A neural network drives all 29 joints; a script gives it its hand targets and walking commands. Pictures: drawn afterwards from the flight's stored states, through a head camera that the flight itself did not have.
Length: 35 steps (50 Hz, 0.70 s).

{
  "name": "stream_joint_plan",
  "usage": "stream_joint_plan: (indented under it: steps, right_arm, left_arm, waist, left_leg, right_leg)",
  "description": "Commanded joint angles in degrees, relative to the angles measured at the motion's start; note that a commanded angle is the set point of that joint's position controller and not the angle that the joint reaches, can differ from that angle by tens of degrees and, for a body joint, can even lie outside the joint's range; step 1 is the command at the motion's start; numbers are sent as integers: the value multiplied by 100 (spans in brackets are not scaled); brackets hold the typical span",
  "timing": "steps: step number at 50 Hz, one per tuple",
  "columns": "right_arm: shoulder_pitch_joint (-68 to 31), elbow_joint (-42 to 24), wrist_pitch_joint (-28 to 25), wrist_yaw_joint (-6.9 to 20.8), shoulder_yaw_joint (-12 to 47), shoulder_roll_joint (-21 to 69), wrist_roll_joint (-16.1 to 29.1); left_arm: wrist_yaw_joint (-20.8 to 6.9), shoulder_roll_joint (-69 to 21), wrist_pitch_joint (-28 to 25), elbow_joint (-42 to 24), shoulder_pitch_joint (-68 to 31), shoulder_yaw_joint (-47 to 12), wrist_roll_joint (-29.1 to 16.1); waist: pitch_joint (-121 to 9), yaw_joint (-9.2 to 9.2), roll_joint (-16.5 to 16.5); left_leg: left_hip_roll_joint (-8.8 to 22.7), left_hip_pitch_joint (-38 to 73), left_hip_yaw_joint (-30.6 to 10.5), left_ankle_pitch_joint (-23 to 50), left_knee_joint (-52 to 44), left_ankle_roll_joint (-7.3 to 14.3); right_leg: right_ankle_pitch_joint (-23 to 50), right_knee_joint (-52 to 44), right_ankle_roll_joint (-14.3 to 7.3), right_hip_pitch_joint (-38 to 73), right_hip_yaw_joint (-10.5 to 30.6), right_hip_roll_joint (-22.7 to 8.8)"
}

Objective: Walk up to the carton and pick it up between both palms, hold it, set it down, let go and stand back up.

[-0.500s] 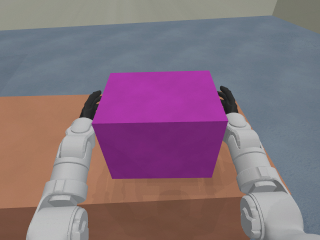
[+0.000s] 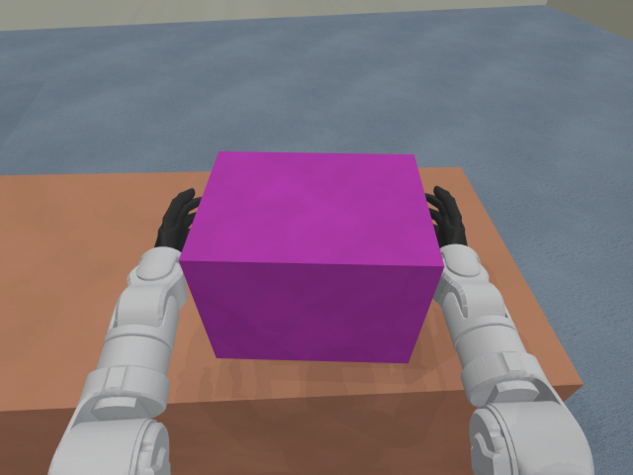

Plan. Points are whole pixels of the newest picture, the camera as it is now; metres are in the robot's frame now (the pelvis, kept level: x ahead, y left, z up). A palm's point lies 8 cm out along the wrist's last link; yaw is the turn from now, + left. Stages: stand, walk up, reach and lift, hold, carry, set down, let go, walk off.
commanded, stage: set down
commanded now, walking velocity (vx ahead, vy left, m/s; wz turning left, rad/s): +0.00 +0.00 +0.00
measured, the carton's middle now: (313, 257) +0.39 +0.00 +0.09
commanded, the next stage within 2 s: none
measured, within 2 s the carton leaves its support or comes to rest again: rests again in 2.00 s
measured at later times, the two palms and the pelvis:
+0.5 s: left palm (183, 244) +0.40 +0.18 +0.10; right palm (447, 254) +0.39 -0.18 +0.10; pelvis +0.01 +0.00 +0.00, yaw +0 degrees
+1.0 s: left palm (186, 248) +0.41 +0.18 +0.08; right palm (441, 265) +0.38 -0.18 +0.08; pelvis +0.01 +0.00 +0.00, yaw +0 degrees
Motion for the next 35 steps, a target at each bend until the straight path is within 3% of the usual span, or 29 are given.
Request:
stream_joint_plan:
  steps: [1, 3, 7, 9, 11, 12, 13, 15, 17, 18, 19, 21, 22, 25, 26, 33, 34, 35]
  right_arm:
    - [-4880, -2088, -672, 734, 1665, 4144, 39]
    - [-4961, -2044, -698, 761, 1603, 4220, 7]
    - [-5021, -2083, -807, 752, 1621, 4225, -34]
    - [-4933, -2119, -810, 767, 1741, 4316, -5]
    - [-4973, -2042, -838, 772, 1623, 4204, -92]
    - [-4967, -2058, -870, 765, 1660, 4335, -104]
    - [-5096, -2149, -901, 754, 1661, 4354, -134]
    - [-4910, -1895, -851, 762, 1504, 4276, -282]
    - [-4815, -1796, -885, 747, 1482, 4335, -328]
    - [-4865, -1881, -928, 750, 1549, 4440, -327]
    - [-4836, -1808, -970, 746, 1464, 4461, -352]
    - [-4689, -1803, -970, 737, 1450, 4459, -413]
    - [-4676, -1795, -959, 730, 1533, 4531, -428]
    - [-4815, -1781, -1062, 719, 1414, 4545, -502]
    - [-4671, -1791, -1050, 700, 1428, 4512, -530]
    - [-4768, -1690, -1189, 706, 1368, 4640, -675]
    - [-4718, -1529, -1169, 710, 1173, 4472, -849]
    - [-4699, -1585, -1182, 700, 1243, 4549, -821]
  left_arm:
    - [-1060, -3483, -803, -1197, -5735, -2460, -500]
    - [-1096, -3443, -841, -1003, -5646, -2271, -390]
    - [-1112, -3441, -1047, -952, -5775, -2191, -377]
    - [-1121, -3441, -1067, -848, -5596, -2098, -326]
    - [-1153, -3399, -1079, -671, -5542, -2007, -223]
    - [-1180, -3371, -1126, -723, -5672, -2022, -224]
    - [-1156, -3527, -1198, -742, -5810, -2151, -334]
    - [-1204, -3382, -1214, -375, -5628, -1919, -206]
    - [-1279, -3337, -1254, -254, -5574, -1821, -136]
    - [-1288, -3352, -1316, -409, -5736, -1868, -186]
    - [-1261, -3409, -1421, -547, -6004, -2023, -257]
    - [-1284, -3383, -1475, -269, -5806, -1941, -223]
    - [-1296, -3367, -1482, -285, -5732, -1880, -180]
    - [-1327, -3363, -1578, -179, -5947, -1944, -240]
    - [-1329, -3387, -1612, -144, -5735, -1930, -238]
    - [-1373, -3339, -1809, 27, -5945, -1909, -183]
    - [-1405, -3329, -1798, 398, -5912, -1793, -113]
    - [-1416, -3321, -1806, 491, -5751, -1771, -84]
  waist:
    - [-3293, -729, -204]
    - [-3297, -626, -97]
    - [-3772, -634, -56]
    - [-3676, -478, -96]
    - [-3709, -575, -105]
    - [-3734, -509, -98]
    - [-3836, -554, -55]
    - [-3446, -602, -274]
    - [-3399, -529, -186]
    - [-3650, -574, -231]
    - [-3801, -657, -65]
    - [-3690, -686, -172]
    - [-3647, -607, -166]
    - [-3838, -659, -98]
    - [-3759, -752, -159]
    - [-3810, -662, -17]
    - [-3665, -767, -147]
    - [-3588, -669, -163]
  left_leg:
    - [-262, 1938, 107, 882, -273, -115]
    - [-249, 1890, 117, 893, -325, -121]
    - [-248, 1977, 152, 1249, -217, -153]
    - [-251, 1931, 160, 1436, -197, -138]
    - [-258, 1921, 205, 1313, -251, -129]
    - [-252, 1867, 174, 1377, -229, -133]
    - [-258, 1869, 167, 1336, -194, -128]
    - [-272, 1744, 203, 1179, -262, -106]
    - [-275, 1591, 258, 1103, -293, -98]
    - [-260, 1679, 253, 1184, -312, -80]
    - [-244, 1685, 224, 1247, -252, -156]
    - [-269, 1641, 235, 1212, -226, -124]
    - [-257, 1543, 254, 1238, -245, -133]
    - [-252, 1527, 247, 1257, -238, -161]
    - [-261, 1555, 233, 1406, -185, -150]
    - [-209, 1563, 236, 1379, -221, -170]
    - [-218, 1484, 239, 1186, -252, -166]
    - [-205, 1380, 271, 1111, -278, -143]
  right_leg:
    - [1252, -808, 49, 1041, -521, 363]
    - [1237, -806, 11, 1036, -532, 369]
    - [1770, -656, 36, 1205, -509, 369]
    - [1954, -642, 45, 1247, -517, 371]
    - [1935, -658, 43, 1302, -499, 356]
    - [1940, -602, 52, 1307, -505, 364]
    - [1813, -642, 56, 1230, -531, 355]
    - [1855, -669, 85, 1282, -512, 334]
    - [1829, -607, 97, 1425, -480, 291]
    - [1994, -593, 92, 1400, -487, 309]
    - [1978, -514, 74, 1375, -524, 315]
    - [2060, -536, 97, 1420, -489, 306]
    - [2168, -488, 106, 1502, -469, 289]
    - [2188, -466, 127, 1463, -501, 284]
    - [2418, -480, 121, 1488, -487, 265]
    - [2147, -471, 111, 1294, -520, 272]
    - [2003, -566, 118, 1291, -507, 268]
    - [1984, -508, 113, 1386, -481, 278]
